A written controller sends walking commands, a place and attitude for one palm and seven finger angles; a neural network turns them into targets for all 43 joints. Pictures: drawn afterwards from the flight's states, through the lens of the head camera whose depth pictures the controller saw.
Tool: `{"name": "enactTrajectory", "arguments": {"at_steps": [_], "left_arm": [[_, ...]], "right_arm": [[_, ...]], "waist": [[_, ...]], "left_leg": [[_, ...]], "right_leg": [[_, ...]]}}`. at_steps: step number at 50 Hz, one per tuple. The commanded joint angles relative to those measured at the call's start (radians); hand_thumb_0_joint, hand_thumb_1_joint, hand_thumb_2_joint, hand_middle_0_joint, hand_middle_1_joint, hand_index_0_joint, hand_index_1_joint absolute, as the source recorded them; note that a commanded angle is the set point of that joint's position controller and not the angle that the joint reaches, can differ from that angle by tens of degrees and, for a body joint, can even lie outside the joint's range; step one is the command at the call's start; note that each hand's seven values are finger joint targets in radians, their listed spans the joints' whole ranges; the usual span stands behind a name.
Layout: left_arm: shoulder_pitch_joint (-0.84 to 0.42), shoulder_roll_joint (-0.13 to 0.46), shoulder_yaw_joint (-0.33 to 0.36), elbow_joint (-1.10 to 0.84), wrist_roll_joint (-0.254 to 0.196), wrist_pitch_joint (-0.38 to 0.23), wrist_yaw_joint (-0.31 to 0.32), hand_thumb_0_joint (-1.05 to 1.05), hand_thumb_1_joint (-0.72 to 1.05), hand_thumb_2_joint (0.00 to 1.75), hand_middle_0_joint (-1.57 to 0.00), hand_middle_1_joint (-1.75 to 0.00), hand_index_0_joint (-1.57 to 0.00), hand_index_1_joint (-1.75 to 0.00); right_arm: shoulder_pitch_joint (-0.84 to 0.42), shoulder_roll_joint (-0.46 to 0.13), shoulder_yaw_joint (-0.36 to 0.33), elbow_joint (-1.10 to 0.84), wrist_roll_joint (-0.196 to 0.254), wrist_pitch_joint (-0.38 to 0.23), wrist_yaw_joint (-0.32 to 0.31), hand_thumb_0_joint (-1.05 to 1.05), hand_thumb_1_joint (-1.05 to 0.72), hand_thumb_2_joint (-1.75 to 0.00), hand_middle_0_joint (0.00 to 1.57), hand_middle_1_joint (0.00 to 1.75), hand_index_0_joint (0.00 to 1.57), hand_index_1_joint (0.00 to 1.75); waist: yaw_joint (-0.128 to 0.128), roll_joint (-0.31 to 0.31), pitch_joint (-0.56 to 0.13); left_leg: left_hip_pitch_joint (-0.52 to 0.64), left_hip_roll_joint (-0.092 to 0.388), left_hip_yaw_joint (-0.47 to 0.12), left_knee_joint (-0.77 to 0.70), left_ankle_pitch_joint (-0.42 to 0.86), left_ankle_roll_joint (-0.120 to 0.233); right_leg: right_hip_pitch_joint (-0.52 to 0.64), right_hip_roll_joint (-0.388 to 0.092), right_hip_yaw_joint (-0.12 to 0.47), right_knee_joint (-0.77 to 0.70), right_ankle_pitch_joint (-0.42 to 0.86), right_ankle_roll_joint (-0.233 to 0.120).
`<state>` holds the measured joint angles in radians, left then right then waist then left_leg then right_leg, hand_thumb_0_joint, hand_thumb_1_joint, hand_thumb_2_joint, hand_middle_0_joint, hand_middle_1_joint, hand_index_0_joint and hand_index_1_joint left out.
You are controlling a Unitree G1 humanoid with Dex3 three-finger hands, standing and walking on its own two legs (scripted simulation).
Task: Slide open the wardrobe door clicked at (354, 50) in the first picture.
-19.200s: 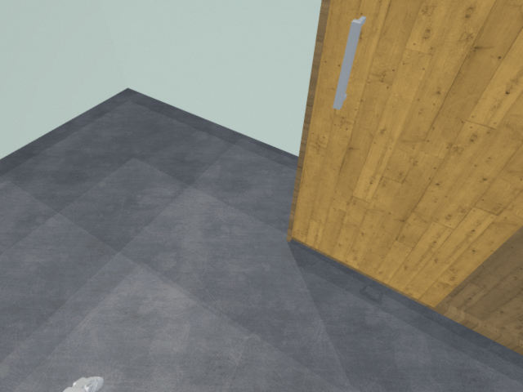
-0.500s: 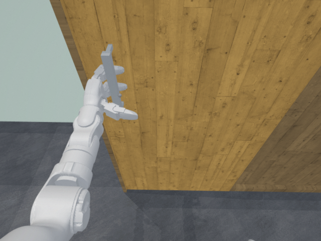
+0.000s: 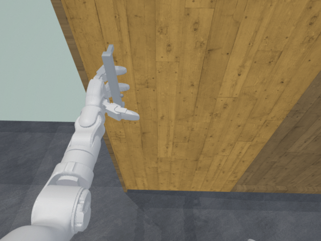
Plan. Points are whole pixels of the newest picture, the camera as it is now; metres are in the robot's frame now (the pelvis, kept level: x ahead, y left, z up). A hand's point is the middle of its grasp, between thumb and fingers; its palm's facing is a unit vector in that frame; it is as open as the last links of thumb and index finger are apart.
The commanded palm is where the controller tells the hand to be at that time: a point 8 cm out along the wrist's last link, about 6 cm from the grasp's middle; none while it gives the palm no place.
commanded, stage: slide the fingers in behind the handle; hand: left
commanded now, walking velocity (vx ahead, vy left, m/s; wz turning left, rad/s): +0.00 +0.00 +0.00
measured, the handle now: (116, 85) +0.49 +0.12 +0.13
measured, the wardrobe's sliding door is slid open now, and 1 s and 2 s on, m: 0.00 0.00 0.00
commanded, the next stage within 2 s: grip the handle and tug to test in 0.14 s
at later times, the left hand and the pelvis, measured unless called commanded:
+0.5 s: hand (120, 95) +0.44 +0.10 +0.14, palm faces -0.05 -1.00 +0.01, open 12.3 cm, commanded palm +0.42 +0.16 +0.14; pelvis +0.00 +0.01 +0.00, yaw +0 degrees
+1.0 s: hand (123, 95) +0.44 +0.10 +0.14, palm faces -0.02 -1.00 -0.01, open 5.1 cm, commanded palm +0.42 +0.14 +0.14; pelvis +0.00 +0.00 +0.00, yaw +0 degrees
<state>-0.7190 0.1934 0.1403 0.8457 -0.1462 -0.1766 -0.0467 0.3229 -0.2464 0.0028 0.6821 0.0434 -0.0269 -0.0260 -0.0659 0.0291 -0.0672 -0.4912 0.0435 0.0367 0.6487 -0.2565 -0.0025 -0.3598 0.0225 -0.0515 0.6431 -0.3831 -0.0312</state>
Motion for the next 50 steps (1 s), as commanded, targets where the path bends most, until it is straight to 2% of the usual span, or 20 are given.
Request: {"name": "enactTrajectory", "arguments": {"at_steps": [1, 4, 6, 7, 8, 10, 12, 16, 18, 21, 23, 30, 33, 35, 36, 39, 42, 45, 48, 50], "left_arm": [[-0.458, 0.145, 0.025, -0.225, -0.011, -0.072, 0.013, 0.0, -0.5, 0.3, -0.3, -1.2, -0.3, -1.2], [-0.483, 0.137, 0.017, -0.246, -0.005, -0.072, 0.017, 0.0, -0.5, 0.3, -0.3, -1.2, -0.3, -1.2], [-0.478, 0.172, 0.04, -0.232, 0.0, -0.071, 0.021, 0.0, -0.5, 0.3, -0.3, -1.2, -0.3, -1.2], [-0.487, 0.125, 0.001, -0.246, -0.001, -0.069, 0.019, 0.0, -0.5, 0.3, -0.3, -1.2, -0.3, -1.2], [-0.5, 0.126, 0.007, -0.243, -0.002, -0.067, 0.022, 0.0, -0.5, 0.3, -0.3, -1.2, -0.3, -1.2], [-0.453, 0.153, 0.037, -0.227, -0.004, -0.065, 0.027, 0.0, -0.5, 0.3, -0.3, -1.2, -0.3, -1.2], [-0.453, 0.149, 0.033, -0.256, -0.005, -0.067, 0.023, 0.0, -0.5, 0.3, -0.3, -1.2, -0.3, -1.2], [-0.451, 0.166, 0.042, -0.247, 0.002, -0.064, 0.026, 0.0, -0.31, 0.38, -0.32, -1.23, -0.32, -1.23], [-0.497, 0.131, 0.007, -0.252, 0.001, -0.062, 0.025, 0.0, -0.22, 0.42, -0.33, -1.24, -0.33, -1.24], [-0.461, 0.146, 0.025, -0.254, 0.001, -0.066, 0.026, 0.0, -0.08, 0.48, -0.35, -1.26, -0.35, -1.26], [-0.503, 0.101, -0.017, -0.252, -0.002, -0.064, 0.025, 0.0, 0.01, 0.52, -0.35, -1.27, -0.35, -1.27], [-0.488, 0.111, 0.001, -0.238, 0.003, -0.068, 0.046, 0.0, 0.34, 0.66, -0.39, -1.32, -0.39, -1.32], [-0.512, 0.071, -0.038, -0.249, 0.008, -0.07, 0.043, 0.0, 0.48, 0.72, -0.41, -1.34, -0.41, -1.34], [-0.525, 0.087, -0.03, -0.235, 0.009, -0.07, 0.049, 0.0, 0.57, 0.76, -0.42, -1.35, -0.42, -1.35], [-0.508, 0.11, -0.001, -0.229, 0.009, -0.07, 0.053, 0.0, 0.62, 0.78, -0.42, -1.36, -0.42, -1.36], [-0.543, 0.069, -0.039, -0.248, 0.014, -0.076, 0.06, 0.0, 0.76, 0.84, -0.44, -1.38, -0.44, -1.38], [-0.516, 0.11, -0.012, -0.232, 0.021, -0.081, 0.058, 0.0, 0.9, 0.9, -0.45, -1.4, -0.45, -1.4], [-0.543, 0.077, -0.045, -0.228, 0.015, -0.083, 0.052, 0.0, 0.9, 0.9, -0.45, -1.4, -0.45, -1.4], [-0.519, 0.055, -0.051, -0.265, 0.01, -0.086, 0.048, 0.0, 0.9, 0.9, -0.45, -1.4, -0.45, -1.4], [-0.483, 0.067, -0.047, -0.253, 0.009, -0.083, 0.047, 0.0, 0.9, 0.9, -0.45, -1.4, -0.45, -1.4]], "right_arm": [[0.004, -0.131, -0.045, -0.114, 0.002, -0.034, 0.0, 0.0, -0.9, -0.9, 0.2, 0.3, 0.2, 0.3], [0.003, -0.129, -0.046, -0.115, 0.001, -0.035, 0.0, 0.0, -0.9, -0.9, 0.2, 0.3, 0.2, 0.3], [0.008, -0.135, -0.045, -0.112, 0.001, -0.029, -0.003, 0.0, -0.9, -0.9, 0.2, 0.3, 0.2, 0.3], [0.001, -0.129, -0.044, -0.117, 0.002, -0.031, -0.001, 0.0, -0.9, -0.9, 0.2, 0.3, 0.2, 0.3], [0.003, -0.128, -0.045, -0.113, 0.002, -0.032, 0.0, 0.0, -0.9, -0.9, 0.2, 0.3, 0.2, 0.3], [0.014, -0.134, -0.048, -0.112, -0.003, -0.03, -0.001, 0.0, -0.9, -0.9, 0.2, 0.3, 0.2, 0.3], [0.003, -0.131, -0.047, -0.118, -0.001, -0.03, 0.001, 0.0, -0.9, -0.9, 0.2, 0.3, 0.2, 0.3], [0.0, -0.132, -0.044, -0.118, 0.0, -0.028, -0.001, 0.0, -0.9, -0.9, 0.2, 0.3, 0.2, 0.3], [0.001, -0.128, -0.044, -0.115, 0.001, -0.028, -0.002, 0.0, -0.9, -0.9, 0.2, 0.3, 0.2, 0.3], [0.003, -0.132, -0.046, -0.116, 0.001, -0.031, -0.003, 0.0, -0.9, -0.9, 0.2, 0.3, 0.2, 0.3], [0.003, -0.128, -0.046, -0.111, 0.002, -0.034, -0.002, 0.0, -0.9, -0.9, 0.2, 0.3, 0.2, 0.3], [0.019, -0.134, -0.05, -0.105, -0.006, -0.037, 0.001, 0.0, -0.9, -0.9, 0.2, 0.3, 0.2, 0.3], [0.013, -0.128, -0.048, -0.105, -0.003, -0.039, 0.005, 0.0, -0.9, -0.9, 0.2, 0.3, 0.2, 0.3], [0.023, -0.132, -0.05, -0.1, -0.006, -0.037, 0.002, 0.0, -0.9, -0.9, 0.2, 0.3, 0.2, 0.3], [0.017, -0.133, -0.05, -0.101, -0.003, -0.038, 0.002, 0.0, -0.9, -0.9, 0.2, 0.3, 0.2, 0.3], [0.016, -0.126, -0.049, -0.1, -0.005, -0.044, 0.006, 0.0, -0.9, -0.9, 0.2, 0.3, 0.2, 0.3], [0.018, -0.132, -0.048, -0.099, -0.006, -0.04, 0.004, 0.0, -0.9, -0.9, 0.2, 0.3, 0.2, 0.3], [0.022, -0.13, -0.049, -0.097, -0.006, -0.042, 0.003, 0.0, -0.9, -0.9, 0.2, 0.3, 0.2, 0.3], [0.017, -0.126, -0.052, -0.102, -0.005, -0.049, 0.009, 0.0, -0.9, -0.9, 0.2, 0.3, 0.2, 0.3], [0.024, -0.13, -0.053, -0.1, -0.006, -0.046, 0.008, 0.0, -0.9, -0.9, 0.2, 0.3, 0.2, 0.3]], "waist": [[-0.009, -0.073, -0.293], [-0.01, -0.036, -0.302], [-0.008, -0.069, -0.298], [-0.013, -0.034, -0.298], [-0.013, -0.025, -0.299], [-0.005, -0.066, -0.3], [-0.001, -0.05, -0.319], [-0.001, -0.041, -0.293], [-0.017, -0.026, -0.282], [-0.005, -0.03, -0.315], [-0.021, -0.023, -0.293], [-0.016, -0.053, -0.317], [-0.024, -0.029, -0.31], [-0.029, -0.047, -0.299], [-0.015, -0.046, -0.306], [-0.03, -0.038, -0.304], [-0.021, -0.047, -0.305], [-0.034, -0.05, -0.296], [-0.019, -0.008, -0.341], [-0.023, -0.058, -0.33]], "left_leg": [[0.287, -0.045, -0.027, -0.026, 0.187, 0.05], [0.304, -0.043, -0.031, -0.028, 0.175, 0.045], [0.285, -0.041, -0.033, -0.032, 0.174, 0.047], [0.303, -0.041, -0.033, -0.033, 0.177, 0.044], [0.315, -0.041, -0.036, -0.027, 0.181, 0.043], [0.299, -0.039, -0.035, -0.027, 0.193, 0.046], [0.303, -0.041, -0.03, -0.03, 0.196, 0.044], [0.29, -0.04, -0.032, -0.03, 0.183, 0.044], [0.305, -0.036, -0.037, -0.032, 0.167, 0.041], [0.323, -0.034, -0.039, -0.03, 0.192, 0.041], [0.327, -0.032, -0.045, -0.03, 0.171, 0.037], [0.329, -0.03, -0.051, -0.027, 0.195, 0.038], [0.338, -0.031, -0.051, -0.026, 0.189, 0.037], [0.327, -0.029, -0.053, -0.027, 0.182, 0.038], [0.325, -0.03, -0.051, -0.028, 0.183, 0.038], [0.34, -0.031, -0.051, -0.026, 0.176, 0.038], [0.315, -0.034, -0.047, -0.028, 0.167, 0.039], [0.316, -0.034, -0.049, -0.027, 0.158, 0.041], [0.358, -0.035, -0.049, -0.018, 0.213, 0.037], [0.337, -0.034, -0.046, -0.017, 0.213, 0.042]], "right_leg": [[-0.04, 0.016, 0.03, -0.106, 0.403, 0.027], [-0.057, 0.017, 0.027, -0.104, 0.372, 0.023], [-0.043, 0.015, 0.028, -0.103, 0.373, 0.024], [-0.058, 0.017, 0.024, -0.102, 0.367, 0.022], [-0.071, 0.018, 0.023, -0.101, 0.362, 0.02], [-0.045, 0.017, 0.022, -0.103, 0.372, 0.021], [-0.038, 0.018, 0.024, -0.099, 0.389, 0.022], [-0.047, 0.017, 0.024, -0.101, 0.369, 0.021], [-0.076, 0.02, 0.021, -0.105, 0.339, 0.02], [-0.063, 0.021, 0.019, -0.098, 0.353, 0.017], [-0.094, 0.023, 0.013, -0.102, 0.32, 0.018], [-0.079, 0.022, 0.01, -0.095, 0.327, 0.016], [-0.102, 0.024, 0.01, -0.094, 0.327, 0.017], [-0.095, 0.023, 0.009, -0.098, 0.314, 0.017], [-0.094, 0.024, 0.012, -0.096, 0.322, 0.017], [-0.113, 0.025, 0.011, -0.097, 0.313, 0.018], [-0.089, 0.022, 0.018, -0.098, 0.321, 0.018], [-0.091, 0.02, 0.015, -0.103, 0.31, 0.019], [-0.092, 0.024, 0.013, -0.089, 0.358, 0.015], [-0.068, 0.022, 0.014, -0.095, 0.368, 0.019]]}}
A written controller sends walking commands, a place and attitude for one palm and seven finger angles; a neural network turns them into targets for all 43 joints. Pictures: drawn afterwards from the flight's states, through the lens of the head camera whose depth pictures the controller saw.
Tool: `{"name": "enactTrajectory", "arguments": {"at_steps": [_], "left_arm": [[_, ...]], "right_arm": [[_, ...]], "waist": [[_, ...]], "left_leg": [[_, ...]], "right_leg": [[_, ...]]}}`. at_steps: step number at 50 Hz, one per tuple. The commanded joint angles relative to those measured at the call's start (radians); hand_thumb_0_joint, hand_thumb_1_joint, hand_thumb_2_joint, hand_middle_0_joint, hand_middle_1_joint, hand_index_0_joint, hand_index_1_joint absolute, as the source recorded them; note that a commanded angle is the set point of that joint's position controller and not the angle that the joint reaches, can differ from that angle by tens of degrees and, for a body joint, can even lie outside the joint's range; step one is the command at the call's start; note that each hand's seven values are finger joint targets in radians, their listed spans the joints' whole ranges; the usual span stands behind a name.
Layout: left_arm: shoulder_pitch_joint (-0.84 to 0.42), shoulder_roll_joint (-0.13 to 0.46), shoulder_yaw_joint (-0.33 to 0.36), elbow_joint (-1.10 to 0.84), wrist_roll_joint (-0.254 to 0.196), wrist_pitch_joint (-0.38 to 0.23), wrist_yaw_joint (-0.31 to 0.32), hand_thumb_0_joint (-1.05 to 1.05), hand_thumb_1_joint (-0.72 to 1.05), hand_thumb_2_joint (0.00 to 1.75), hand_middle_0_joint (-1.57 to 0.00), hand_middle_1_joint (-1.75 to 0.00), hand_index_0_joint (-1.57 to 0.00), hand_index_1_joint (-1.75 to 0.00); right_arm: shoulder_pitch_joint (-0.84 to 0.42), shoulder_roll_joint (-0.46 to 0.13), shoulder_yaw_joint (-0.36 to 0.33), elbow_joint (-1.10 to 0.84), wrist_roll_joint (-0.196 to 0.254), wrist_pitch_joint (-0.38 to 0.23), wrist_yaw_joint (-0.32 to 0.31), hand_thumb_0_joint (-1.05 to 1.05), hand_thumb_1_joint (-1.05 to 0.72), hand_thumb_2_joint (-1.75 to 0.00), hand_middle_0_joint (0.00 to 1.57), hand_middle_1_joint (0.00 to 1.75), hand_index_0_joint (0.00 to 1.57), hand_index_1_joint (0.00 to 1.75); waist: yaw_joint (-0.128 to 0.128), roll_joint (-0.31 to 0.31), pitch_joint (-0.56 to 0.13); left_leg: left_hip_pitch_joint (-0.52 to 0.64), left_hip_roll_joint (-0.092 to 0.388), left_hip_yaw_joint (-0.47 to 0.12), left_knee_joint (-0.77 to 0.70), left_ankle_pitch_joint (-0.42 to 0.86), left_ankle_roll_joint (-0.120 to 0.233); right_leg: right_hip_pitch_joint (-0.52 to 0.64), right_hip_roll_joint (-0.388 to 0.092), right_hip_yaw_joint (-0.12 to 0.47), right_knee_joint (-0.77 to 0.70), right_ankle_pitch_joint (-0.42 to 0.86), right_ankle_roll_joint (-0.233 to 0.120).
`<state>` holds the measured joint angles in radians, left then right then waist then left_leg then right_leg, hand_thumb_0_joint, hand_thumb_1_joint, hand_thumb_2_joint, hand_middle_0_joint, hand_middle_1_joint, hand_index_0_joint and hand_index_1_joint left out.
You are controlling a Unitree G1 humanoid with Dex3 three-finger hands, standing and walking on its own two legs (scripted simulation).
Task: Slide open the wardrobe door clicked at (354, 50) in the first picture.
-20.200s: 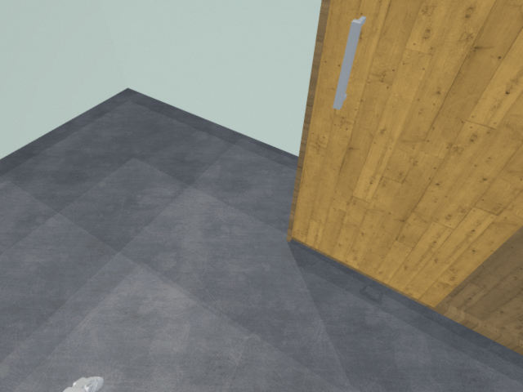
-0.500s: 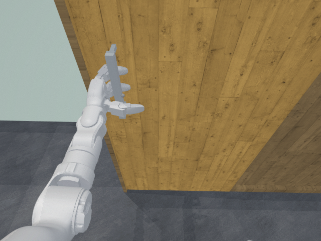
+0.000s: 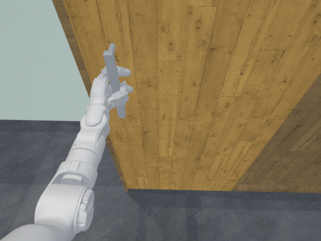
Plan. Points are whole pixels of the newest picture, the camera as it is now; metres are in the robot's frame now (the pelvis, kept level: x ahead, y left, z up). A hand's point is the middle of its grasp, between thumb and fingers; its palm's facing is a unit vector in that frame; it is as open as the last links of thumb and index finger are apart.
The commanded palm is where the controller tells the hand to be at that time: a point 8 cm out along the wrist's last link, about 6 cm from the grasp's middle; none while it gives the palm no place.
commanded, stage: grip the handle and tug to test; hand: left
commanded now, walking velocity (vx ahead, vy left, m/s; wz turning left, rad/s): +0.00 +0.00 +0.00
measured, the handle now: (117, 84) +0.49 +0.12 +0.13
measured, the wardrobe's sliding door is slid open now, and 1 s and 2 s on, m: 0.00 0.00 0.05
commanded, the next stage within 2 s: tug the door sideways, standing still in 0.66 s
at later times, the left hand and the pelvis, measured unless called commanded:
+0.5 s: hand (125, 94) +0.44 +0.09 +0.14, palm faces -0.03 -1.00 +0.00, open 5.2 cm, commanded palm +0.40 +0.14 +0.14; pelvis +0.02 -0.01 +0.00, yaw -1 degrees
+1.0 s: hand (123, 96) +0.43 +0.09 +0.14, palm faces -0.02 -1.00 +0.00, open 5.4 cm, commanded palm +0.41 +0.12 +0.14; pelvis +0.04 +0.00 +0.01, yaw +1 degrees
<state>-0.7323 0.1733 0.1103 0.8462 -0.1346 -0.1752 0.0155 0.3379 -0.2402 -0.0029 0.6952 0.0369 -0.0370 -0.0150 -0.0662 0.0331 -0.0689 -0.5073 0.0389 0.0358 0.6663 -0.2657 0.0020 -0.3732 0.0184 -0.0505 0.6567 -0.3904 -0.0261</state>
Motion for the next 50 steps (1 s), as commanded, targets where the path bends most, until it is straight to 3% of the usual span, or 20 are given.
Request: {"name": "enactTrajectory", "arguments": {"at_steps": [1, 3, 5, 6, 8, 10, 14, 17, 21, 24, 25, 27, 29, 30, 37, 39, 42, 46, 49, 50], "left_arm": [[-0.473, 0.08, -0.022, -0.24, -0.001, -0.08, -0.017, 0.0, 0.9, 0.9, -0.45, -1.4, -0.45, -1.4], [-0.526, 0.093, -0.022, -0.262, 0.004, -0.085, -0.015, 0.0, 0.9, 0.9, -0.45, -1.4, -0.45, -1.4], [-0.507, 0.091, -0.022, -0.261, 0.005, -0.086, -0.013, 0.0, 0.9, 0.9, -0.45, -1.4, -0.45, -1.4], [-0.48, 0.104, -0.006, -0.256, 0.006, -0.083, -0.014, 0.0, 0.9, 0.9, -0.45, -1.4, -0.45, -1.4], [-0.514, 0.094, -0.02, -0.276, 0.002, -0.081, -0.021, 0.0, 0.9, 0.9, -0.45, -1.4, -0.45, -1.4], [-0.473, 0.099, -0.016, -0.27, -0.002, -0.08, -0.023, 0.0, 0.9, 0.9, -0.45, -1.4, -0.45, -1.4], [-0.44, 0.1, -0.008, -0.278, -0.008, -0.067, -0.033, 0.0, 0.9, 0.9, -0.45, -1.4, -0.45, -1.4], [-0.396, 0.096, -0.005, -0.319, -0.013, -0.063, -0.036, 0.0, 0.9, 0.9, -0.45, -1.4, -0.45, -1.4], [-0.246, 0.121, 0.031, -0.391, -0.021, -0.055, -0.043, 0.0, 0.9, 0.9, -0.45, -1.4, -0.45, -1.4], [-0.204, 0.076, -0.006, -0.455, -0.027, -0.029, -0.053, 0.0, 0.9, 0.9, -0.45, -1.4, -0.45, -1.4], [-0.173, 0.106, 0.02, -0.452, -0.025, -0.023, -0.047, 0.0, 0.9, 0.9, -0.45, -1.4, -0.45, -1.4], [-0.124, 0.12, 0.037, -0.526, -0.028, -0.007, -0.051, 0.0, 0.9, 0.9, -0.45, -1.4, -0.45, -1.4], [-0.065, 0.084, 0.012, -0.584, -0.03, 0.012, -0.057, 0.0, 0.9, 0.9, -0.45, -1.4, -0.45, -1.4], [-0.023, 0.095, 0.019, -0.589, -0.03, 0.024, -0.057, 0.0, 0.9, 0.9, -0.45, -1.4, -0.45, -1.4], [0.128, 0.11, 0.043, -0.751, -0.039, 0.103, -0.057, 0.0, 0.9, 0.9, -0.45, -1.4, -0.45, -1.4], [0.05, 0.083, 0.002, -0.777, -0.036, 0.122, -0.056, 0.0, 0.9, 0.9, -0.45, -1.4, -0.45, -1.4], [-0.162, 0.052, -0.039, -0.732, -0.026, 0.141, -0.029, 0.0, 0.9, 0.9, -0.45, -1.4, -0.45, -1.4], [-0.172, -0.017, -0.099, -0.71, -0.007, 0.142, -0.011, 0.0, 0.9, 0.9, -0.45, -1.4, -0.45, -1.4], [-0.213, -0.061, -0.144, -0.7, -0.004, 0.132, -0.008, 0.0, 0.9, 0.9, -0.45, -1.4, -0.45, -1.4], [-0.212, -0.073, -0.157, -0.679, -0.006, 0.127, -0.009, 0.0, 0.9, 0.9, -0.45, -1.4, -0.45, -1.4]], "right_arm": [[0.004, -0.135, -0.045, -0.112, 0.005, -0.035, -0.002, 0.0, -0.9, -0.9, 0.2, 0.3, 0.2, 0.3], [0.003, -0.135, -0.046, -0.11, 0.003, -0.035, -0.003, 0.0, -0.9, -0.9, 0.2, 0.3, 0.2, 0.3], [0.01, -0.136, -0.049, -0.111, 0.0, -0.034, -0.003, 0.0, -0.9, -0.9, 0.2, 0.3, 0.2, 0.3], [0.002, -0.136, -0.047, -0.112, 0.003, -0.034, -0.003, 0.0, -0.9, -0.9, 0.2, 0.3, 0.2, 0.3], [0.0, -0.134, -0.046, -0.112, 0.004, -0.033, -0.004, 0.0, -0.9, -0.9, 0.2, 0.3, 0.2, 0.3], [0.008, -0.137, -0.048, -0.114, 0.001, -0.03, -0.004, 0.0, -0.9, -0.9, 0.2, 0.3, 0.2, 0.3], [-0.013, -0.133, -0.043, -0.125, 0.006, -0.027, -0.003, 0.0, -0.9, -0.9, 0.2, 0.3, 0.2, 0.3], [-0.02, -0.132, -0.044, -0.138, 0.005, -0.025, 0.0, 0.0, -0.9, -0.9, 0.2, 0.3, 0.2, 0.3], [-0.036, -0.132, -0.045, -0.164, 0.006, -0.022, 0.003, 0.0, -0.9, -0.9, 0.2, 0.3, 0.2, 0.3], [-0.051, -0.126, -0.045, -0.182, 0.009, -0.021, 0.007, 0.0, -0.9, -0.9, 0.2, 0.3, 0.2, 0.3], [-0.044, -0.131, -0.047, -0.181, 0.007, -0.015, 0.004, 0.0, -0.9, -0.9, 0.2, 0.3, 0.2, 0.3], [-0.061, -0.129, -0.046, -0.198, 0.008, -0.014, 0.007, 0.0, -0.9, -0.9, 0.2, 0.3, 0.2, 0.3], [-0.07, -0.12, -0.047, -0.212, 0.009, -0.012, 0.009, 0.0, -0.9, -0.9, 0.2, 0.3, 0.2, 0.3], [-0.068, -0.124, -0.046, -0.216, 0.007, -0.007, 0.008, 0.0, -0.9, -0.9, 0.2, 0.3, 0.2, 0.3], [-0.108, -0.114, -0.041, -0.247, 0.008, 0.012, 0.005, 0.0, -0.9, -0.9, 0.2, 0.3, 0.2, 0.3], [-0.11, -0.112, -0.038, -0.24, 0.008, 0.018, -0.001, 0.0, -0.9, -0.9, 0.2, 0.3, 0.2, 0.3], [-0.102, -0.113, -0.038, -0.203, 0.003, 0.029, -0.014, 0.0, -0.9, -0.9, 0.2, 0.3, 0.2, 0.3], [-0.09, -0.106, -0.041, -0.187, -0.006, 0.033, -0.013, 0.0, -0.9, -0.9, 0.2, 0.3, 0.2, 0.3], [-0.092, -0.105, -0.043, -0.182, -0.011, 0.032, -0.011, 0.0, -0.9, -0.9, 0.2, 0.3, 0.2, 0.3], [-0.087, -0.108, -0.043, -0.181, -0.012, 0.033, -0.012, 0.0, -0.9, -0.9, 0.2, 0.3, 0.2, 0.3]], "waist": [[-0.026, -0.06, -0.304], [-0.03, -0.031, -0.299], [-0.029, -0.053, -0.313], [-0.017, -0.033, -0.325], [-0.029, -0.032, -0.324], [-0.023, -0.075, -0.326], [-0.013, -0.052, -0.308], [0.001, -0.031, -0.331], [0.037, -0.066, -0.363], [0.035, -0.05, -0.337], [0.038, -0.093, -0.329], [0.057, -0.054, -0.355], [0.062, -0.049, -0.363], [0.069, -0.073, -0.36], [0.086, -0.074, -0.337], [0.059, -0.068, -0.318], [0.006, -0.037, -0.268], [0.006, 0.002, -0.335], [-0.006, -0.02, -0.353], [-0.011, -0.061, -0.343]], "left_leg": [[0.343, -0.029, -0.043, -0.039, 0.209, 0.037], [0.344, -0.031, -0.045, -0.04, 0.191, 0.037], [0.347, -0.033, -0.042, -0.035, 0.208, 0.04], [0.353, -0.033, -0.041, -0.037, 0.215, 0.038], [0.355, -0.035, -0.04, -0.034, 0.214, 0.039], [0.342, -0.035, -0.041, -0.035, 0.232, 0.041], [0.328, -0.041, -0.03, -0.038, 0.224, 0.043], [0.347, -0.041, -0.028, -0.038, 0.251, 0.041], [0.342, -0.041, -0.017, -0.042, 0.32, 0.044], [0.351, -0.041, -0.007, -0.043, 0.336, 0.043], [0.338, -0.039, -0.008, -0.044, 0.35, 0.046], [0.349, -0.043, 0.0, -0.047, 0.378, 0.045], [0.367, -0.042, 0.006, -0.048, 0.425, 0.045], [0.359, -0.042, 0.005, -0.049, 0.441, 0.046], [0.385, -0.038, 0.016, -0.067, 0.518, 0.045], [0.406, -0.036, 0.012, -0.069, 0.527, 0.044], [0.428, -0.034, -0.005, -0.063, 0.485, 0.042], [0.49, -0.03, -0.027, -0.041, 0.577, 0.04], [0.507, -0.028, -0.041, -0.035, 0.574, 0.038], [0.498, -0.028, -0.045, -0.034, 0.566, 0.043]], "right_leg": [[-0.074, 0.028, 0.013, -0.11, 0.371, 0.016], [-0.086, 0.026, 0.017, -0.111, 0.354, 0.015], [-0.066, 0.023, 0.017, -0.112, 0.372, 0.016], [-0.067, 0.024, 0.018, -0.107, 0.38, 0.014], [-0.068, 0.024, 0.019, -0.109, 0.388, 0.016], [-0.035, 0.022, 0.016, -0.109, 0.409, 0.016], [-0.029, 0.022, 0.023, -0.112, 0.433, 0.018], [-0.015, 0.021, 0.022, -0.108, 0.457, 0.017], [0.064, 0.02, 0.022, -0.095, 0.555, 0.016], [0.065, 0.022, 0.018, -0.1, 0.579, 0.019], [0.091, 0.019, 0.017, -0.102, 0.593, 0.019], [0.115, 0.016, 0.025, -0.096, 0.65, 0.021], [0.134, 0.014, 0.021, -0.092, 0.698, 0.022], [0.162, 0.012, 0.016, -0.093, 0.71, 0.021], [0.21, -0.001, 0.022, -0.102, 0.839, 0.034], [0.189, 0.003, 0.018, -0.111, 0.82, 0.032], [0.104, 0.012, 0.016, -0.131, 0.712, 0.026], [0.076, 0.011, 0.006, -0.112, 0.695, 0.018], [0.055, 0.012, 0.001, -0.108, 0.672, 0.018], [0.058, 0.013, -0.001, -0.112, 0.666, 0.02]]}}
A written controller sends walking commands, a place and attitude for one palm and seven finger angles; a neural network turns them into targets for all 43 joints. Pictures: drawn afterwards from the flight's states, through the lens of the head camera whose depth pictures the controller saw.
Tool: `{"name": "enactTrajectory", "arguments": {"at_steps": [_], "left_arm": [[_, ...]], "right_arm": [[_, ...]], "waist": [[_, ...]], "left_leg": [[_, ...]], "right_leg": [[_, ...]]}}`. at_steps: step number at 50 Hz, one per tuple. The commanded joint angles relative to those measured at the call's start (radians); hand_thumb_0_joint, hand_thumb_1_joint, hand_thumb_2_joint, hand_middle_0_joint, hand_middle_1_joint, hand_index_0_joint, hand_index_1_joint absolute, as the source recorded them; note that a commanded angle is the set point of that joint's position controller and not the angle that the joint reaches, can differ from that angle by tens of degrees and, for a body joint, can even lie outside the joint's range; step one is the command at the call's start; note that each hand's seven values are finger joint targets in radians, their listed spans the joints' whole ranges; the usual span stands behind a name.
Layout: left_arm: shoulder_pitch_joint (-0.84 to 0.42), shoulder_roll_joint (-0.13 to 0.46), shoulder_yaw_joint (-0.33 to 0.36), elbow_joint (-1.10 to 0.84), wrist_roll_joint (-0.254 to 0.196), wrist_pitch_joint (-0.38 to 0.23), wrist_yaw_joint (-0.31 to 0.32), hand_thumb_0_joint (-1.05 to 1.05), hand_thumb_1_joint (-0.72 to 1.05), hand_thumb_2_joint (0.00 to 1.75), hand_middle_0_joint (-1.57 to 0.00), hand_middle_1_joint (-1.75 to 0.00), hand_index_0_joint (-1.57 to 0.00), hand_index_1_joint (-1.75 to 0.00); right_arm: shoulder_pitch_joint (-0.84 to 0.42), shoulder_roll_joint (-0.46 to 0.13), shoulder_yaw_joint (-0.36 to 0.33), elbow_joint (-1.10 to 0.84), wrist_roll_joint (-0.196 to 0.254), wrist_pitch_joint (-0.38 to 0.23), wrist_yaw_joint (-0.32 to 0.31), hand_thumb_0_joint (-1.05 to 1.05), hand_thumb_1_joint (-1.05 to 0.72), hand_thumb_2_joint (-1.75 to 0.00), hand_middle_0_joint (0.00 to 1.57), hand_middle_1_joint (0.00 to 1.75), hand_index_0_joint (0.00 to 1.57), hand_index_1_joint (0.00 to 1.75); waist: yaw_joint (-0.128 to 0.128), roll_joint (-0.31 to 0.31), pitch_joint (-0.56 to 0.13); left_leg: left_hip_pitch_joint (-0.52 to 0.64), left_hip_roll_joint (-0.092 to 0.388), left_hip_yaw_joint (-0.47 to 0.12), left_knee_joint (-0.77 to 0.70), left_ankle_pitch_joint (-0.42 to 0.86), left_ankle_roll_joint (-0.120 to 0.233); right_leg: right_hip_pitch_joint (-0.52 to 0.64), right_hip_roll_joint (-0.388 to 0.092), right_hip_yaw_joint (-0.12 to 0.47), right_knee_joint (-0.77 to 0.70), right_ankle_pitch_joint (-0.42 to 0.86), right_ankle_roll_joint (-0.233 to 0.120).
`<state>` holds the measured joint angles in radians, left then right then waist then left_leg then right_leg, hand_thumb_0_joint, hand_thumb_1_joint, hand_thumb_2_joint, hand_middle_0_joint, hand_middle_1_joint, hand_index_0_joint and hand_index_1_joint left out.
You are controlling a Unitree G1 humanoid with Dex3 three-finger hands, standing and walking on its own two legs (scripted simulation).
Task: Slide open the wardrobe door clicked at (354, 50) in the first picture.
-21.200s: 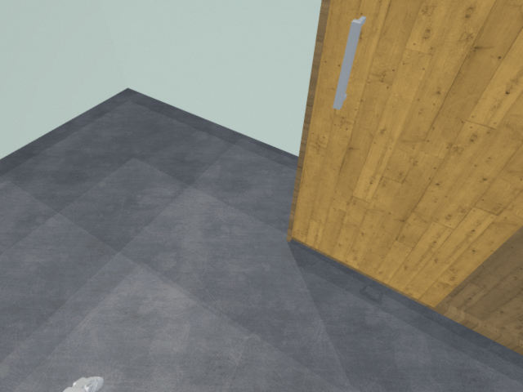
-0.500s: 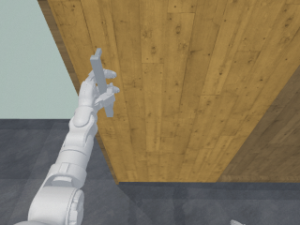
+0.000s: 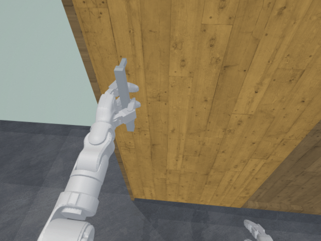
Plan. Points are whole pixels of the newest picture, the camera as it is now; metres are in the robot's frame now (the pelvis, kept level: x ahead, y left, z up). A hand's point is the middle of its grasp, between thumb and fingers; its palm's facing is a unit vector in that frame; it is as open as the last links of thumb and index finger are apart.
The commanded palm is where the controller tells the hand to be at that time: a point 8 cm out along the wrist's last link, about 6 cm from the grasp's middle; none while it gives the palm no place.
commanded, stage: tug the door sideways, standing still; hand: left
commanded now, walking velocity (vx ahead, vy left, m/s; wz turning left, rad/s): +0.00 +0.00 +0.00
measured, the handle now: (127, 98) +0.45 +0.11 +0.13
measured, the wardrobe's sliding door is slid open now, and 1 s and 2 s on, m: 0.00 0.05 0.23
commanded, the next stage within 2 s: step sideways, sliding the door along in 0.42 s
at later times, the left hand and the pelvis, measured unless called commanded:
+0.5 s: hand (141, 112) +0.39 +0.07 +0.13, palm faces -0.02 -1.00 -0.03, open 5.7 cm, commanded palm +0.37 +0.07 +0.13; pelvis -0.03 +0.00 -0.01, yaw +2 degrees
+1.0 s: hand (150, 112) +0.39 +0.04 +0.13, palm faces -0.01 -0.99 -0.10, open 5.7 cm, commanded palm +0.38 +0.07 +0.13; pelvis -0.02 -0.05 +0.00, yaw +1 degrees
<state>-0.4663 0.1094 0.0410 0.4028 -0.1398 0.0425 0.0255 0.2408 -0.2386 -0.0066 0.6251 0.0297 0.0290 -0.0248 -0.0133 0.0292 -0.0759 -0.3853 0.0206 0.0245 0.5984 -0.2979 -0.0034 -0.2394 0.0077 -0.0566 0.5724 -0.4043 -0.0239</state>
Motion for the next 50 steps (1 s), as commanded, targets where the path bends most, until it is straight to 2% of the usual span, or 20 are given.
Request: {"name": "enactTrajectory", "arguments": {"at_steps": [1, 15, 19, 26, 27, 28, 29, 31, 33, 35, 37, 39, 40, 41, 42, 43, 44, 45, 47, 50], "left_arm": [[-0.479, -0.026, -0.102, -0.221, -0.002, -0.094, -0.02, 0.0, 0.9, 0.9, -0.45, -1.4, -0.45, -1.4], [-0.683, -0.183, -0.255, -0.124, 0.007, -0.178, 0.003, 0.0, 0.9, 0.9, -0.45, -1.4, -0.45, -1.4], [-0.731, -0.19, -0.259, -0.096, 0.008, -0.199, 0.017, 0.0, 0.9, 0.9, -0.45, -1.4, -0.45, -1.4], [-0.802, -0.209, -0.261, 0.012, 0.006, -0.214, 0.05, 0.0, 0.9, 0.9, -0.45, -1.4, -0.45, -1.4], [-0.82, 0.277, 0.047, -0.012, 0.071, -0.24, 0.075, 0.0, 0.9, 0.9, -0.45, -1.4, -0.45, -1.4], [-0.798, 0.123, -0.071, -0.004, 0.062, -0.244, 0.062, 0.0, 0.9, 0.9, -0.45, -1.4, -0.45, -1.4], [-0.778, 0.067, -0.108, 0.004, 0.052, -0.245, 0.047, 0.0, 0.9, 0.9, -0.45, -1.4, -0.45, -1.4], [-0.761, 0.078, -0.102, 0.013, 0.037, -0.243, 0.041, 0.0, 0.9, 0.9, -0.45, -1.4, -0.45, -1.4], [-0.76, 0.06, -0.116, 0.025, 0.019, -0.234, 0.034, 0.0, 0.9, 0.9, -0.45, -1.4, -0.45, -1.4], [-0.763, 0.08, -0.108, -0.004, 0.011, -0.223, 0.035, 0.0, 0.9, 0.9, -0.45, -1.4, -0.45, -1.4], [-0.731, 0.1, -0.082, 0.002, 0.009, -0.218, 0.04, 0.0, 0.9, 0.9, -0.45, -1.4, -0.45, -1.4], [-0.709, 0.111, -0.072, 0.02, 0.016, -0.214, 0.038, 0.0, 0.9, 0.9, -0.45, -1.4, -0.45, -1.4], [-0.715, 0.136, -0.058, 0.016, 0.029, -0.21, 0.042, 0.0, 0.9, 0.9, -0.45, -1.4, -0.45, -1.4], [-0.705, 0.164, -0.033, 0.037, 0.045, -0.204, 0.05, 0.0, 0.9, 0.9, -0.45, -1.4, -0.45, -1.4], [-0.7, 0.185, -0.006, 0.071, 0.053, -0.194, 0.055, 0.0, 0.9, 0.9, -0.45, -1.4, -0.45, -1.4], [-0.717, 0.137, -0.041, 0.061, 0.057, -0.2, 0.052, 0.0, 0.9, 0.9, -0.45, -1.4, -0.45, -1.4], [-0.728, 0.106, -0.062, 0.023, 0.062, -0.222, 0.049, 0.0, 0.9, 0.9, -0.45, -1.4, -0.45, -1.4], [-0.734, 0.109, -0.059, -0.018, 0.074, -0.236, 0.048, 0.0, 0.9, 0.9, -0.45, -1.4, -0.45, -1.4], [-0.688, 0.096, -0.058, -0.076, 0.088, -0.269, 0.041, 0.0, 0.9, 0.9, -0.45, -1.4, -0.45, -1.4], [-0.696, 0.044, -0.122, -0.209, 0.085, -0.294, 0.027, 0.0, 0.9, 0.9, -0.45, -1.4, -0.45, -1.4]], "right_arm": [[0.002, -0.107, -0.038, -0.112, -0.004, -0.034, -0.002, 0.0, -0.9, -0.9, 0.2, 0.3, 0.2, 0.3], [0.025, -0.1, -0.036, -0.075, -0.008, -0.078, 0.019, 0.0, -0.9, -0.9, 0.2, 0.3, 0.2, 0.3], [0.036, -0.103, -0.039, -0.057, -0.008, -0.101, 0.024, 0.0, -0.9, -0.9, 0.2, 0.3, 0.2, 0.3], [0.053, -0.105, -0.037, -0.029, -0.007, -0.123, 0.03, 0.0, -0.9, -0.9, 0.2, 0.3, 0.2, 0.3], [0.027, -0.155, -0.048, -0.035, 0.009, -0.092, -0.021, 0.0, -0.9, -0.9, 0.2, 0.3, 0.2, 0.3], [-0.001, -0.115, -0.029, -0.036, 0.006, -0.078, -0.038, 0.0, -0.9, -0.9, 0.2, 0.3, 0.2, 0.3], [-0.025, -0.096, -0.02, -0.052, 0.008, -0.074, -0.051, 0.0, -0.9, -0.9, 0.2, 0.3, 0.2, 0.3], [-0.037, -0.108, -0.027, -0.059, 0.007, -0.069, -0.076, 0.0, -0.9, -0.9, 0.2, 0.3, 0.2, 0.3], [-0.061, -0.112, -0.028, -0.063, -0.002, -0.061, -0.091, 0.0, -0.9, -0.9, 0.2, 0.3, 0.2, 0.3], [-0.069, -0.109, -0.024, -0.073, -0.003, -0.045, -0.098, 0.0, -0.9, -0.9, 0.2, 0.3, 0.2, 0.3], [-0.077, -0.114, -0.024, -0.064, -0.003, -0.035, -0.103, 0.0, -0.9, -0.9, 0.2, 0.3, 0.2, 0.3], [-0.095, -0.114, -0.024, -0.066, 0.004, -0.033, -0.106, 0.0, -0.9, -0.9, 0.2, 0.3, 0.2, 0.3], [-0.081, -0.107, -0.023, -0.064, 0.009, -0.035, -0.108, 0.0, -0.9, -0.9, 0.2, 0.3, 0.2, 0.3], [-0.105, -0.078, -0.015, -0.07, 0.011, -0.042, -0.107, 0.0, -0.9, -0.9, 0.2, 0.3, 0.2, 0.3], [-0.153, -0.083, -0.024, -0.062, 0.007, -0.053, -0.107, 0.0, -0.9, -0.9, 0.2, 0.3, 0.2, 0.3], [-0.149, -0.088, -0.028, -0.043, -0.001, -0.063, -0.102, 0.0, -0.9, -0.9, 0.2, 0.3, 0.2, 0.3], [-0.12, -0.08, -0.027, -0.026, -0.007, -0.073, -0.097, 0.0, -0.9, -0.9, 0.2, 0.3, 0.2, 0.3], [-0.106, -0.077, -0.031, -0.017, -0.014, -0.071, -0.089, 0.0, -0.9, -0.9, 0.2, 0.3, 0.2, 0.3], [-0.113, -0.06, -0.03, -0.041, -0.031, -0.067, -0.092, 0.0, -0.9, -0.9, 0.2, 0.3, 0.2, 0.3], [-0.14, -0.045, -0.024, -0.071, -0.034, -0.073, -0.102, 0.0, -0.9, -0.9, 0.2, 0.3, 0.2, 0.3]], "waist": [[-0.064, -0.057, -0.329], [-0.102, -0.034, -0.324], [-0.102, -0.015, -0.338], [-0.114, -0.064, -0.296], [-0.03, -0.056, -0.322], [-0.048, -0.051, -0.28], [-0.055, -0.032, -0.265], [-0.059, 0.043, -0.257], [-0.056, 0.136, -0.203], [-0.048, 0.114, -0.175], [-0.034, 0.069, -0.158], [-0.013, 0.027, -0.141], [-0.017, -0.073, -0.144], [-0.008, -0.281, -0.102], [0.029, -0.377, 0.014], [0.028, -0.295, 0.045], [0.016, -0.19, 0.026], [0.013, -0.147, -0.017], [0.032, -0.181, -0.078], [0.023, -0.204, -0.151]], "left_leg": [[0.367, -0.01, -0.035, 0.029, 0.57, 0.047], [0.38, -0.008, -0.076, 0.036, 0.419, 0.039], [0.377, -0.01, -0.079, 0.033, 0.37, 0.034], [0.322, -0.011, -0.079, 0.023, 0.285, 0.033], [0.297, 0.061, -0.077, -0.001, 0.227, 0.076], [0.273, 0.051, -0.059, -0.018, 0.201, 0.081], [0.284, 0.075, -0.063, -0.028, 0.164, 0.081], [0.312, 0.159, -0.167, -0.072, 0.083, 0.125], [0.297, 0.3, -0.394, -0.161, -0.049, 0.198], [0.292, 0.361, -0.496, -0.185, -0.118, 0.232], [0.244, 0.36, -0.419, -0.122, -0.04, 0.215], [0.063, 0.273, -0.23, 0.004, -0.034, 0.15], [-0.024, 0.169, -0.094, 0.14, -0.041, 0.091], [-0.159, 0.041, 0.037, 0.34, -0.127, 0.027], [-0.283, 0.004, 0.001, 0.558, -0.246, 0.006], [-0.324, 0.015, -0.044, 0.665, -0.241, -0.001], [-0.332, 0.034, -0.053, 0.675, -0.202, -0.01], [-0.308, 0.042, -0.03, 0.614, -0.192, -0.015], [-0.214, 0.032, 0.062, 0.423, -0.16, -0.017], [-0.065, 0.024, 0.131, 0.09, -0.024, -0.019]], "right_leg": [[-0.084, 0.023, 0.005, -0.028, 0.662, 0.018], [-0.19, 0.031, -0.01, -0.025, 0.482, 0.007], [-0.22, 0.037, -0.01, -0.02, 0.436, 0.005], [-0.243, 0.039, -0.011, -0.026, 0.372, 0.009], [-0.136, -0.03, 0.052, -0.048, 0.282, 0.043], [-0.086, -0.037, 0.046, -0.06, 0.298, 0.045], [-0.082, -0.037, 0.034, -0.041, 0.254, 0.043], [-0.113, -0.009, 0.026, 0.079, 0.153, 0.03], [-0.187, 0.017, 0.044, 0.234, -0.021, 0.012], [-0.222, 0.011, 0.077, 0.299, -0.149, -0.008], [-0.137, 0.003, 0.083, 0.205, -0.135, -0.017], [0.083, -0.008, 0.085, -0.003, -0.048, -0.032], [0.159, -0.073, 0.16, -0.139, -0.037, -0.065], [0.172, -0.21, 0.386, -0.267, -0.033, -0.131], [0.149, -0.302, 0.559, -0.336, 0.08, -0.206], [0.172, -0.326, 0.57, -0.303, 0.247, -0.237], [0.241, -0.31, 0.48, -0.232, 0.468, -0.245], [0.31, -0.283, 0.369, -0.16, 0.643, -0.225], [0.358, -0.227, 0.225, -0.097, 0.858, -0.184], [0.379, -0.189, 0.153, -0.001, 0.965, -0.136]]}}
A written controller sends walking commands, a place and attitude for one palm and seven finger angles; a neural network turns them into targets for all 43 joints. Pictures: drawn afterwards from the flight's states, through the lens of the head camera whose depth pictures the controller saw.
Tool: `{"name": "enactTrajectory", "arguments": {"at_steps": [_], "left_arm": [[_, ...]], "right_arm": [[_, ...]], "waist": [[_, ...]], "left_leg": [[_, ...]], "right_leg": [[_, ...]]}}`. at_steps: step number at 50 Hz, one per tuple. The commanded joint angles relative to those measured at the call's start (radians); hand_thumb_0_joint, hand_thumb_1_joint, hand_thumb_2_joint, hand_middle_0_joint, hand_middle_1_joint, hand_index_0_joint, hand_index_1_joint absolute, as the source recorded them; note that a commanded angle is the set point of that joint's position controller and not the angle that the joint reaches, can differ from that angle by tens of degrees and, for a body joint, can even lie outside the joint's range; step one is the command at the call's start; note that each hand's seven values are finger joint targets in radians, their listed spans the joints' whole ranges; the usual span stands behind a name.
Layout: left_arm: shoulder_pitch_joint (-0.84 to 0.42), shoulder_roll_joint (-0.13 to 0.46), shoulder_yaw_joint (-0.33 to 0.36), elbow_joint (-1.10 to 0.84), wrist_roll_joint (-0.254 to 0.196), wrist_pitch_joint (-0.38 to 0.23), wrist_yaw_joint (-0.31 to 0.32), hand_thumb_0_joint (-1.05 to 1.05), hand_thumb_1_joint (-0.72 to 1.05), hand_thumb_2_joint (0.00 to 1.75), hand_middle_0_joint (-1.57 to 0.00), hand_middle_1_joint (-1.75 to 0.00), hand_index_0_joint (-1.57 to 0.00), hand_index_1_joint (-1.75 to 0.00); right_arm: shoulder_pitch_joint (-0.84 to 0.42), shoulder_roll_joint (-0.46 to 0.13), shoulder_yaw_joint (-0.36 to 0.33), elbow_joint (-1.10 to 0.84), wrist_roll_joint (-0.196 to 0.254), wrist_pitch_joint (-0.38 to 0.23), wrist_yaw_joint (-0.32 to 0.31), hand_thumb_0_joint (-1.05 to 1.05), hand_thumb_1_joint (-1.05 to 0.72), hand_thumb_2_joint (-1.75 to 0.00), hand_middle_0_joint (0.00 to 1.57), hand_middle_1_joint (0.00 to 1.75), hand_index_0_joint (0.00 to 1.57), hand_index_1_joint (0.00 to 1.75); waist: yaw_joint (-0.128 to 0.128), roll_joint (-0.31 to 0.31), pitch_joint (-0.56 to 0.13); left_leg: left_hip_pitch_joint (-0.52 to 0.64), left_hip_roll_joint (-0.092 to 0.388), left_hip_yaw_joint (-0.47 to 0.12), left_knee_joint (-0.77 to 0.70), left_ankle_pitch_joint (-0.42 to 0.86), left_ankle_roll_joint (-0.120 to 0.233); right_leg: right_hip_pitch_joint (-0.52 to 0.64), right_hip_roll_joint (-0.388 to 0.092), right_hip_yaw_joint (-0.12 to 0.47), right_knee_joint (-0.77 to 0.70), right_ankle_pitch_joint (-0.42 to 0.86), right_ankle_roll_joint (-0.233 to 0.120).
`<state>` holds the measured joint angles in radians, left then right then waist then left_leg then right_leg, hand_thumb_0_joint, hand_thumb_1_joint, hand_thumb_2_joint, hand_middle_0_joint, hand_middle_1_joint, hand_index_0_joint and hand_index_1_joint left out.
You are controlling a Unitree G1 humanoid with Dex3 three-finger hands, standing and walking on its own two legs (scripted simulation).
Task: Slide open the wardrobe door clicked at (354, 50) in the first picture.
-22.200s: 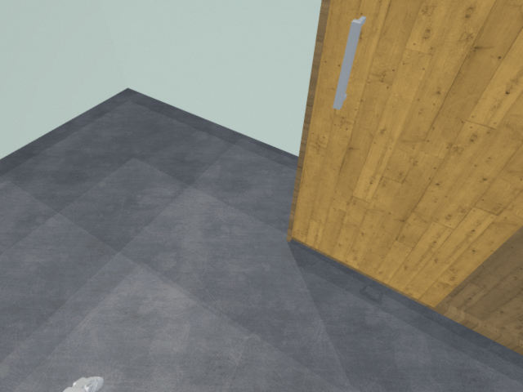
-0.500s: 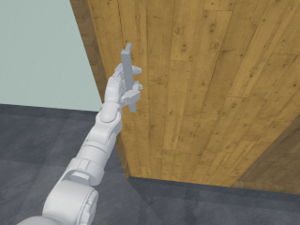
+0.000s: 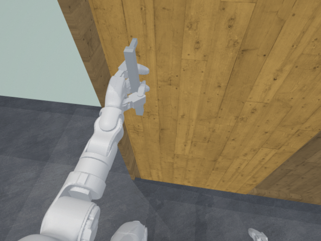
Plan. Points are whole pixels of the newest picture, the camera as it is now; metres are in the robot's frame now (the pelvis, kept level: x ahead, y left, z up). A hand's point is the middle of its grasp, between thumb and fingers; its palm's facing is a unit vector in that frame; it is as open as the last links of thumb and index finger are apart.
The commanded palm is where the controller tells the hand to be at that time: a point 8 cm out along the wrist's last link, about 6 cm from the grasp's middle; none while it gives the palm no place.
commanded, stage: step sideways, sliding the door along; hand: left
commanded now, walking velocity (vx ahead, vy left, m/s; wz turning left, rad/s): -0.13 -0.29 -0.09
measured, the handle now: (137, 81) +0.47 +0.10 +0.13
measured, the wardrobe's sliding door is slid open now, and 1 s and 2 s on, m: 0.05 0.23 0.52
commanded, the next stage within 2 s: stop walking and hold the door there in 1.80 s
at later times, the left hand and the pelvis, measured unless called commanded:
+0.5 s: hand (156, 93) +0.43 +0.05 +0.12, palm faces +0.28 -0.95 -0.10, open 6.0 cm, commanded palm +0.39 +0.03 +0.13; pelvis +0.03 -0.15 -0.02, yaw +3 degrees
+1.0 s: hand (225, 100) +0.41 -0.12 +0.13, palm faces +0.30 -0.95 -0.08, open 5.9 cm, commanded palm +0.37 -0.14 +0.13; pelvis +0.06 -0.30 -0.01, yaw +3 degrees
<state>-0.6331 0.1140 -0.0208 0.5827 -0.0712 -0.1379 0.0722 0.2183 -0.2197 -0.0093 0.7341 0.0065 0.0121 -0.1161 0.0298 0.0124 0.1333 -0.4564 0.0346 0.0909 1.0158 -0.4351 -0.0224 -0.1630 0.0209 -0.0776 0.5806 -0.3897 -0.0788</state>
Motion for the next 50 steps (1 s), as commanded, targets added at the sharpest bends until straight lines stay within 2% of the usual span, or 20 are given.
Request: {"name": "enactTrajectory", "arguments": {"at_steps": [1, 2, 4, 6, 13, 20, 22, 25, 26, 29, 30, 31, 32, 35, 43, 46, 47, 48, 49, 50], "left_arm": [[-0.5, 0.051, -0.054, -0.42, 0.013, -0.123, -0.021, 0.0, 0.9, 0.9, -0.45, -1.4, -0.45, -1.4], [-0.501, 0.05, -0.07, -0.475, 0.01, -0.134, -0.022, 0.0, 0.9, 0.9, -0.45, -1.4, -0.45, -1.4], [-0.538, -0.048, -0.142, -0.605, -0.028, -0.154, -0.034, 0.0, 0.9, 0.9, -0.45, -1.4, -0.45, -1.4], [-0.494, 0.053, -0.053, -0.592, -0.016, -0.132, -0.029, 0.0, 0.9, 0.9, -0.45, -1.4, -0.45, -1.4], [-0.495, -0.081, -0.212, -0.621, 0.006, -0.061, -0.061, 0.0, 0.9, 0.9, -0.45, -1.4, -0.45, -1.4], [-0.416, -0.043, -0.196, -0.64, -0.004, -0.065, -0.033, 0.0, 0.9, 0.9, -0.45, -1.4, -0.45, -1.4], [-0.376, -0.002, -0.183, -0.673, 0.014, -0.072, -0.026, 0.0, 0.9, 0.9, -0.45, -1.4, -0.45, -1.4], [-0.25, 0.122, -0.087, -0.732, 0.023, -0.058, 0.001, 0.0, 0.9, 0.9, -0.45, -1.4, -0.45, -1.4], [-0.263, 0.078, -0.111, -0.816, 0.02, -0.069, 0.007, 0.0, 0.9, 0.9, -0.45, -1.4, -0.45, -1.4], [-0.236, 0.027, -0.134, -0.89, 0.011, -0.103, 0.022, 0.0, 0.9, 0.9, -0.45, -1.4, -0.45, -1.4], [-0.245, 0.018, -0.155, -0.923, -0.004, -0.111, 0.017, 0.0, 0.9, 0.9, -0.45, -1.4, -0.45, -1.4], [-0.217, -0.037, -0.186, -0.935, -0.014, -0.106, -0.006, 0.0, 0.9, 0.9, -0.45, -1.4, -0.45, -1.4], [-0.239, -0.048, -0.178, -0.909, 0.008, -0.111, -0.02, 0.0, 0.9, 0.9, -0.45, -1.4, -0.45, -1.4], [-0.284, -0.034, -0.177, -0.972, 0.023, -0.12, -0.017, 0.0, 0.9, 0.9, -0.45, -1.4, -0.45, -1.4], [-0.092, -0.014, -0.173, -0.934, 0.017, -0.084, -0.014, 0.0, 0.9, 0.9, -0.45, -1.4, -0.45, -1.4], [-0.042, 0.019, -0.165, -0.971, 0.03, -0.092, -0.003, 0.0, 0.9, 0.9, -0.45, -1.4, -0.45, -1.4], [-0.036, 0.056, -0.158, -0.99, 0.04, -0.107, -0.001, 0.0, 0.9, 0.9, -0.45, -1.4, -0.45, -1.4], [0.037, 0.116, -0.097, -0.971, 0.038, -0.102, 0.004, 0.0, 0.9, 0.9, -0.45, -1.4, -0.45, -1.4], [0.071, 0.104, -0.109, -0.992, 0.037, -0.1, 0.005, 0.0, 0.9, 0.9, -0.45, -1.4, -0.45, -1.4], [0.075, 0.037, -0.142, -1.062, 0.032, -0.109, 0.014, 0.0, 0.9, 0.9, -0.45, -1.4, -0.45, -1.4]], "right_arm": [[-0.101, -0.069, -0.025, -0.183, -0.007, -0.062, -0.015, 0.0, -0.9, -0.9, 0.2, 0.3, 0.2, 0.3], [-0.079, -0.089, -0.041, -0.171, -0.008, -0.066, -0.019, 0.0, -0.9, -0.9, 0.2, 0.3, 0.2, 0.3], [-0.115, -0.118, -0.059, -0.204, 0.003, -0.077, 0.036, 0.0, -0.9, -0.9, 0.2, 0.3, 0.2, 0.3], [-0.152, -0.14, -0.073, -0.199, 0.001, -0.068, 0.068, 0.0, -0.9, -0.9, 0.2, 0.3, 0.2, 0.3], [-0.141, -0.129, -0.073, -0.218, 0.032, -0.082, 0.063, 0.0, -0.9, -0.9, 0.2, 0.3, 0.2, 0.3], [-0.136, -0.11, -0.052, -0.245, 0.048, -0.136, 0.062, 0.0, -0.9, -0.9, 0.2, 0.3, 0.2, 0.3], [-0.127, -0.081, -0.042, -0.243, 0.058, -0.147, 0.066, 0.0, -0.9, -0.9, 0.2, 0.3, 0.2, 0.3], [-0.177, -0.065, -0.048, -0.239, 0.045, -0.138, 0.035, 0.0, -0.9, -0.9, 0.2, 0.3, 0.2, 0.3], [-0.179, -0.046, -0.039, -0.232, 0.043, -0.148, 0.028, 0.0, -0.9, -0.9, 0.2, 0.3, 0.2, 0.3], [-0.15, -0.056, -0.033, -0.215, 0.043, -0.14, 0.026, 0.0, -0.9, -0.9, 0.2, 0.3, 0.2, 0.3], [-0.142, -0.088, -0.052, -0.228, 0.038, -0.126, 0.026, 0.0, -0.9, -0.9, 0.2, 0.3, 0.2, 0.3], [-0.146, -0.146, -0.092, -0.26, 0.025, -0.121, 0.047, 0.0, -0.9, -0.9, 0.2, 0.3, 0.2, 0.3], [-0.145, -0.157, -0.095, -0.272, 0.03, -0.125, 0.099, 0.0, -0.9, -0.9, 0.2, 0.3, 0.2, 0.3], [-0.153, -0.136, -0.092, -0.264, 0.029, -0.144, 0.127, 0.0, -0.9, -0.9, 0.2, 0.3, 0.2, 0.3], [-0.134, -0.115, -0.067, -0.315, 0.033, -0.176, 0.112, 0.0, -0.9, -0.9, 0.2, 0.3, 0.2, 0.3], [-0.138, -0.072, -0.044, -0.316, 0.058, -0.191, 0.108, 0.0, -0.9, -0.9, 0.2, 0.3, 0.2, 0.3], [-0.152, -0.043, -0.032, -0.317, 0.054, -0.193, 0.102, 0.0, -0.9, -0.9, 0.2, 0.3, 0.2, 0.3], [-0.166, -0.056, -0.058, -0.326, 0.04, -0.181, 0.088, 0.0, -0.9, -0.9, 0.2, 0.3, 0.2, 0.3], [-0.182, -0.067, -0.062, -0.311, 0.025, -0.186, 0.072, 0.0, -0.9, -0.9, 0.2, 0.3, 0.2, 0.3], [-0.19, -0.036, -0.035, -0.278, 0.022, -0.202, 0.063, 0.0, -0.9, -0.9, 0.2, 0.3, 0.2, 0.3]], "waist": [[-0.032, -0.167, -0.412], [-0.07, -0.113, -0.48], [-0.077, 0.181, -0.635], [-0.076, 0.067, -0.504], [-0.065, 0.259, -0.396], [-0.061, 0.291, -0.423], [-0.053, 0.134, -0.43], [-0.013, -0.454, -0.463], [-0.023, -0.377, -0.474], [-0.071, -0.258, -0.481], [-0.097, -0.142, -0.495], [-0.074, 0.128, -0.546], [-0.053, 0.079, -0.595], [-0.071, 0.279, -0.454], [-0.065, 0.319, -0.387], [-0.047, 0.167, -0.388], [-0.049, -0.011, -0.385], [-0.001, -0.425, -0.434], [0.018, -0.472, -0.459], [-0.01, -0.271, -0.48]], "left_leg": [[0.205, 0.01, 0.096, -0.467, 0.243, 0.017], [0.483, 0.079, 0.041, -0.636, 0.433, 0.055], [0.923, 0.574, -0.508, -0.501, 1.197, 0.295], [0.771, 0.594, -0.516, -0.525, 0.972, 0.297], [0.421, 0.354, -0.054, -0.597, 0.504, 0.141], [0.453, 0.297, -0.021, -0.398, 0.693, 0.07], [0.4, 0.204, -0.023, -0.253, 0.611, 0.068], [-0.002, 0.026, -0.067, 0.138, -0.231, -0.023], [-0.044, 0.032, -0.075, 0.114, -0.235, -0.016], [0.192, 0.088, -0.015, -0.45, 0.142, -0.011], [0.487, 0.192, -0.075, -0.579, 0.6, 0.024], [0.777, 0.472, -0.372, -0.547, 1.281, 0.171], [0.82, 0.54, -0.329, -0.483, 1.381, 0.224], [0.719, 0.481, -0.25, -0.496, 1.101, 0.215], [0.527, 0.366, -0.019, -0.465, 0.922, 0.09], [0.435, 0.232, 0.016, -0.293, 0.658, 0.078], [0.303, 0.156, 0.043, -0.179, 0.322, 0.007], [0.077, 0.012, 0.02, 0.05, -0.193, -0.046], [0.058, -0.003, -0.083, 0.184, -0.316, -0.02], [-0.011, 0.021, -0.114, 0.1, -0.285, -0.014]], "right_leg": [[0.193, -0.156, 0.127, 0.066, 0.94, -0.027], [0.014, -0.133, 0.097, 0.246, 0.877, 0.05], [-0.474, -0.004, 0.193, 0.776, -0.17, 0.109], [-0.575, -0.069, 0.233, 0.862, -0.133, 0.072], [-0.348, -0.11, 0.021, 0.466, 0.097, 0.122], [-0.096, -0.013, -0.085, 0.054, 0.164, 0.134], [0.016, -0.062, -0.032, -0.163, 0.461, 0.12], [0.215, -0.336, 0.264, -0.044, 1.208, -0.058], [0.294, -0.34, 0.231, 0.008, 1.263, -0.084], [0.227, -0.246, 0.096, 0.156, 1.155, -0.023], [-0.02, -0.181, 0.025, 0.266, 0.839, 0.049], [-0.36, -0.056, 0.025, 0.46, 0.122, 0.111], [-0.404, -0.061, 0.123, 0.582, -0.206, 0.084], [-0.478, -0.112, 0.133, 0.552, -0.134, 0.097], [-0.125, -0.022, -0.016, 0.086, 0.079, 0.114], [0.029, -0.036, -0.033, -0.175, 0.498, 0.127], [0.087, -0.155, 0.069, -0.194, 0.838, 0.093], [0.178, -0.287, 0.318, -0.11, 1.26, -0.015], [0.161, -0.333, 0.353, -0.067, 1.369, -0.045], [0.263, -0.341, 0.326, -0.015, 1.38, -0.104]]}}
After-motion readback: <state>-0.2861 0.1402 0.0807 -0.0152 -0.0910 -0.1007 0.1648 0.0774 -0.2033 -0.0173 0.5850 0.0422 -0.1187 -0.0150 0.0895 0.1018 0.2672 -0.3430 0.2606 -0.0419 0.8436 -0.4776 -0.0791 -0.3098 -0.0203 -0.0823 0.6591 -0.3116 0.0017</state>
